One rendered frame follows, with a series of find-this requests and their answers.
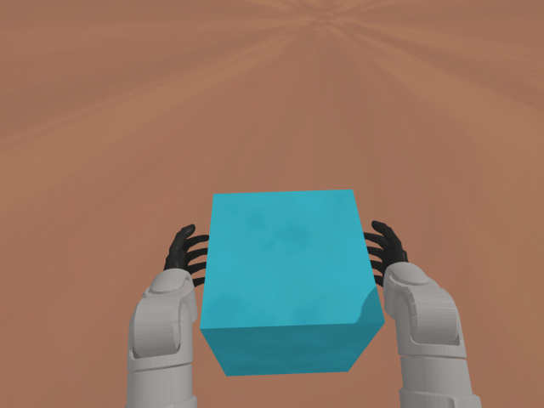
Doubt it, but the robot right hand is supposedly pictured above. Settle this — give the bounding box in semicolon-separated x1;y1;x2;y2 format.
363;220;409;287

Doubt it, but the robot left hand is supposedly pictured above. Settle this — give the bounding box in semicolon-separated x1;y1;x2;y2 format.
163;224;209;287

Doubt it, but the right robot forearm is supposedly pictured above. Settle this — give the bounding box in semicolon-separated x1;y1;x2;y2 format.
383;262;482;408

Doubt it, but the carton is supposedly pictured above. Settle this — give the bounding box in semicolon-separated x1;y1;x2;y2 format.
200;190;385;377

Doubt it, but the left robot forearm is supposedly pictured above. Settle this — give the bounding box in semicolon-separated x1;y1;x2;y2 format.
124;269;198;408

